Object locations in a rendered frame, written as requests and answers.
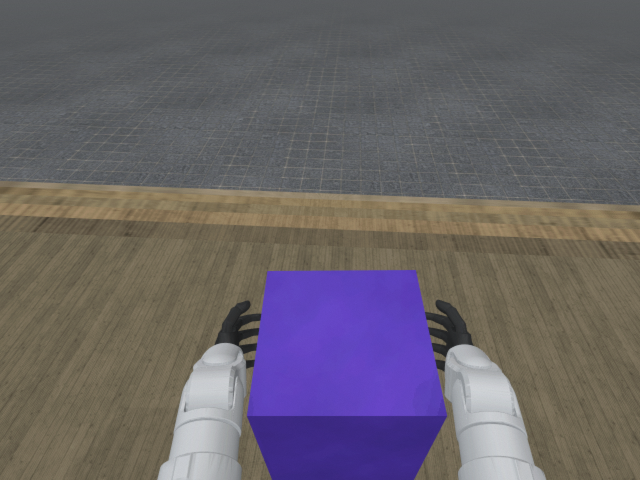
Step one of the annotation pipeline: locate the carton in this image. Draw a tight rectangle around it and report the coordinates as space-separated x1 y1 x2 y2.
247 270 447 480

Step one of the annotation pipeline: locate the robot right hand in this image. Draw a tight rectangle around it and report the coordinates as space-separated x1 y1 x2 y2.
425 300 474 372

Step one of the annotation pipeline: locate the robot left forearm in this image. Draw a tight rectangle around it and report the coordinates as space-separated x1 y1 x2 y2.
157 343 247 480

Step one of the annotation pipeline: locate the robot left hand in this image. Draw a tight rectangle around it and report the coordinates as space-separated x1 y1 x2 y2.
215 301 261 369

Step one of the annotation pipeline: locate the robot right forearm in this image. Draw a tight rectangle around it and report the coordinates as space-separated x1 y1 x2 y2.
444 344 546 480

